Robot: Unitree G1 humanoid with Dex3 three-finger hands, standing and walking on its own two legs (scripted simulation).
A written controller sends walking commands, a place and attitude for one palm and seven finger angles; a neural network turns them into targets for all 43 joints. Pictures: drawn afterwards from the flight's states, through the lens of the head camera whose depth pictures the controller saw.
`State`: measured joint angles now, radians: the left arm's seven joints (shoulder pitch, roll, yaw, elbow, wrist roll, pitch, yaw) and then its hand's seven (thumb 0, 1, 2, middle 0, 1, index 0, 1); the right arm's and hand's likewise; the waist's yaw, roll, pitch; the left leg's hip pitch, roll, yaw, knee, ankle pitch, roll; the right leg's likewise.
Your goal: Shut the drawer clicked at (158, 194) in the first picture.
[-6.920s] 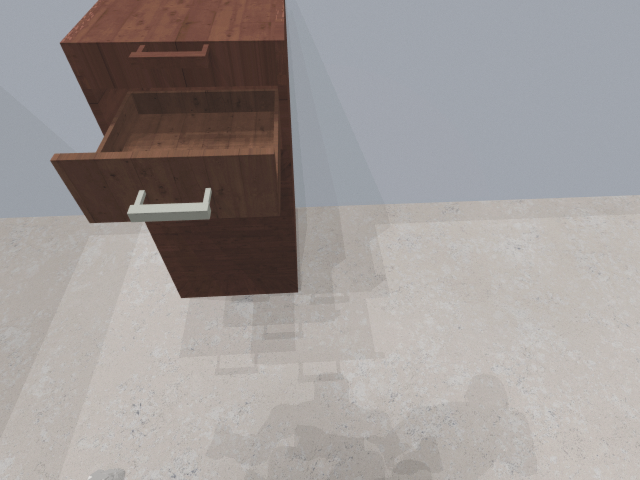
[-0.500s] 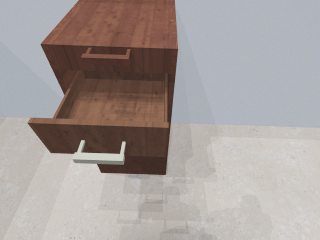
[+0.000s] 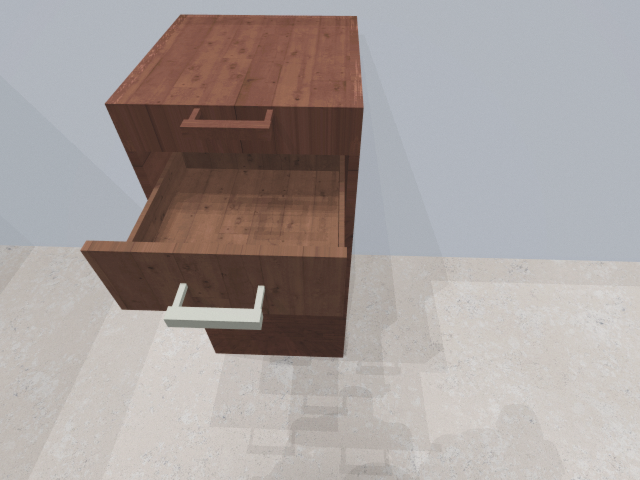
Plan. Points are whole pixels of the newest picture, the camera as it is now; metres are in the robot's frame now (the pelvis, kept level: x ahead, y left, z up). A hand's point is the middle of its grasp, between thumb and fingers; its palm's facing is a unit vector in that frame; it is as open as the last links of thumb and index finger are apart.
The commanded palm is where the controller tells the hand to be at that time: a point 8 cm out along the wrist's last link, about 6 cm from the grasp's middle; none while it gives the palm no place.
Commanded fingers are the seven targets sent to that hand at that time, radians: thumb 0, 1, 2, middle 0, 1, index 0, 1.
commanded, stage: look again from close up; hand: left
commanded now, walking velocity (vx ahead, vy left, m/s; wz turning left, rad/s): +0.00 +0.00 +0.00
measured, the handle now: (217, 304) +0.37 +0.18 -0.03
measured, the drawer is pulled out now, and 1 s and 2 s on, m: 0.24 0.24 0.24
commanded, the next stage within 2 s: raise the hand and make a fist in 0.52 s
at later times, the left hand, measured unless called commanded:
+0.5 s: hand out of the picture +0.02 +0.16 -0.17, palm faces +0.02 -0.99 -0.16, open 7.4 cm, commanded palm none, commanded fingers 0.00 0.90 0.90 -0.20 -0.30 -0.20 -0.30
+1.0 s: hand (242, 440) +0.18 +0.11 -0.02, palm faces -0.04 -1.00 +0.02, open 6.2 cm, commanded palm +0.13 +0.20 -0.03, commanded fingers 0.00 0.90 0.90 -0.60 -0.73 -0.60 -0.73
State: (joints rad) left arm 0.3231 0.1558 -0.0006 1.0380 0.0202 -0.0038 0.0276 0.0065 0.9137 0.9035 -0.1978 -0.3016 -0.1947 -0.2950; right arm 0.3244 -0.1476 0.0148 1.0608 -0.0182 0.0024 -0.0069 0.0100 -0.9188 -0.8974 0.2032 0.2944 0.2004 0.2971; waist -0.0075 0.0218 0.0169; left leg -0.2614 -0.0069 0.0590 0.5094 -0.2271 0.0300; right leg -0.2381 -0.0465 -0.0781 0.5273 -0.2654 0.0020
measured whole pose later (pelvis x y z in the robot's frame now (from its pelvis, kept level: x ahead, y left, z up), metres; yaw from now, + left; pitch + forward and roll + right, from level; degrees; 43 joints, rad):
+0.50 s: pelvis +0.03 +0.00 +0.01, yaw +0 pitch -1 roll +0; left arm 0.31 0.13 -0.01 1.10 0.02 -0.01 0.03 0.01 0.91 0.90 -0.20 -0.30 -0.20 -0.30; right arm 0.27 -0.15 0.02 1.13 -0.01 -0.02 -0.02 0.01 -0.92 -0.90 0.20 0.29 0.20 0.30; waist 0.00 -0.01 0.04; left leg -0.18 -0.01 0.06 0.44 -0.24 0.03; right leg -0.15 -0.04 -0.08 0.45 -0.27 0.01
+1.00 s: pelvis +0.00 -0.02 -0.06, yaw -1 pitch +10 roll +1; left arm 0.56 0.10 0.01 -0.01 -0.15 -0.53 -0.21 0.01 0.92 0.90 -0.41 -0.53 -0.41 -0.53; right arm 0.11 -0.23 -0.08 0.54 0.01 -0.22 0.02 0.01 -0.91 -0.90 0.20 0.29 0.20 0.30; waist 0.00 -0.03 -0.13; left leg -0.72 0.04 0.06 1.01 -0.46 0.00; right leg -0.71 -0.03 -0.06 1.04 -0.50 -0.02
